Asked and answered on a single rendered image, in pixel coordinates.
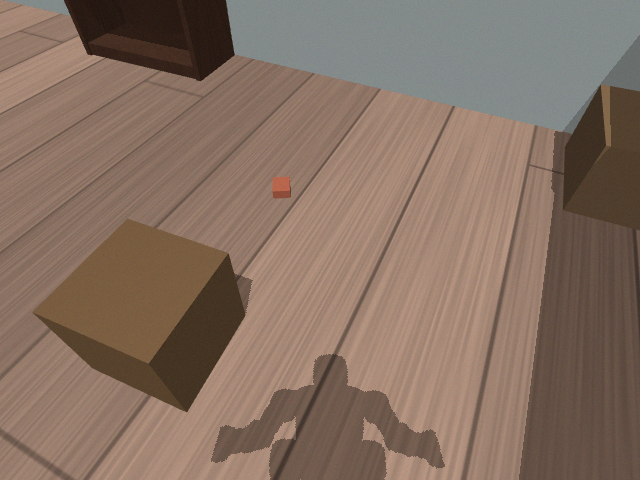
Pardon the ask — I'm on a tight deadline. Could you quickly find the bookshelf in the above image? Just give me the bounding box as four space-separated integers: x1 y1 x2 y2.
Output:
64 0 234 81

